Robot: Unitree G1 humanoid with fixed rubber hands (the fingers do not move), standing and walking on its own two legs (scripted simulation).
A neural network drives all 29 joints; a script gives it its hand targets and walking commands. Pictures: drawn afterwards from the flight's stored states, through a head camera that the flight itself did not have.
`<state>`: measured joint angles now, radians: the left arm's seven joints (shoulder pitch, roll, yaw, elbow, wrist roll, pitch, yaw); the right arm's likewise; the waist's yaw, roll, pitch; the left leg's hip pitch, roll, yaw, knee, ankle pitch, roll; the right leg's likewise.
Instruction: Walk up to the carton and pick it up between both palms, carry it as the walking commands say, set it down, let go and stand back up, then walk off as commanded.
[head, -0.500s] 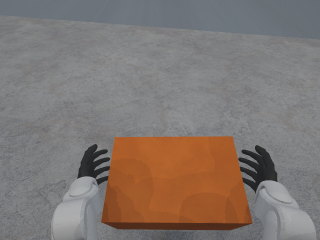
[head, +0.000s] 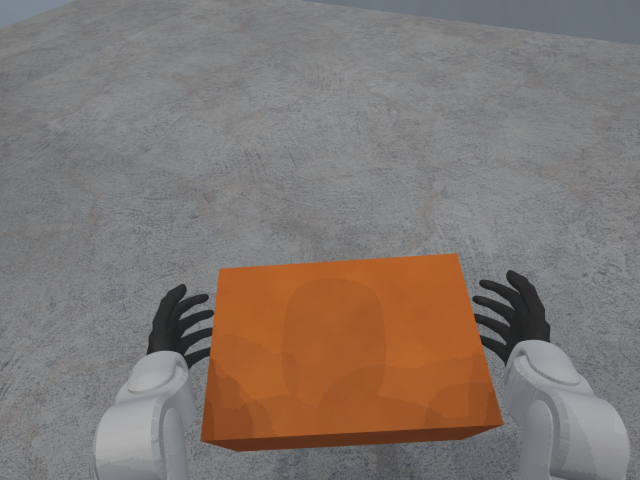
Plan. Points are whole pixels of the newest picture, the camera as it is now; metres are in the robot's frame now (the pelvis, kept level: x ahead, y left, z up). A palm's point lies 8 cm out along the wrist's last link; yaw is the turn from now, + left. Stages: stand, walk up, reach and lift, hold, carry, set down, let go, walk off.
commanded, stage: carry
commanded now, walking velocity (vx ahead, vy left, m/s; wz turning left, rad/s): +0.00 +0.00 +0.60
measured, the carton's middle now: (343, 356) +0.29 -0.01 +0.01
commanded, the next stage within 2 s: none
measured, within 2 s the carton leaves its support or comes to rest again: neither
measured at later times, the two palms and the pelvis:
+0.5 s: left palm (28, 473) +0.14 +0.26 +0.12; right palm (435, 364) +0.23 -0.09 +0.10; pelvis -0.04 +0.02 +0.01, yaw +15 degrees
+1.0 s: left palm out of the picture -0.03 +0.35 +0.08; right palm (275, 409) +0.20 +0.06 +0.08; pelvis -0.10 +0.06 +0.00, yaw +36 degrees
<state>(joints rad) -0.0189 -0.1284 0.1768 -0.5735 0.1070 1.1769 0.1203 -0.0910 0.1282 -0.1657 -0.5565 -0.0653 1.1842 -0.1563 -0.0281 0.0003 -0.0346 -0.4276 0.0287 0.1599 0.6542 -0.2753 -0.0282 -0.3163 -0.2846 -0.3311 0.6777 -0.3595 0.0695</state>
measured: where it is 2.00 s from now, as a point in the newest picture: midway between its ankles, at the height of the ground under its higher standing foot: outside the picture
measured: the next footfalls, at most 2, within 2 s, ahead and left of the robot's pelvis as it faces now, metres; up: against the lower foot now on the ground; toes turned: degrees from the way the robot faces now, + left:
left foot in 0.02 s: +0.08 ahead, +0.11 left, +0.00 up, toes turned +9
right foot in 0.48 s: +0.00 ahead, -0.08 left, +0.00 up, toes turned +7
